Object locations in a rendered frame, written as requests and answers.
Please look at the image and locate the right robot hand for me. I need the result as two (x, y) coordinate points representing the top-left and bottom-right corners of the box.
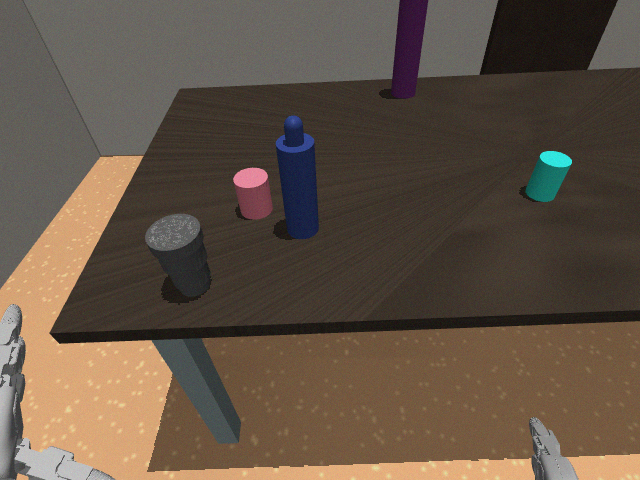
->
(529, 417), (579, 480)

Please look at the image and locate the table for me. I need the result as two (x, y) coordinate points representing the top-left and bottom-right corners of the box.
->
(49, 67), (640, 444)

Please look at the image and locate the left robot hand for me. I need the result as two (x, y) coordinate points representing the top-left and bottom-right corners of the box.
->
(0, 304), (116, 480)

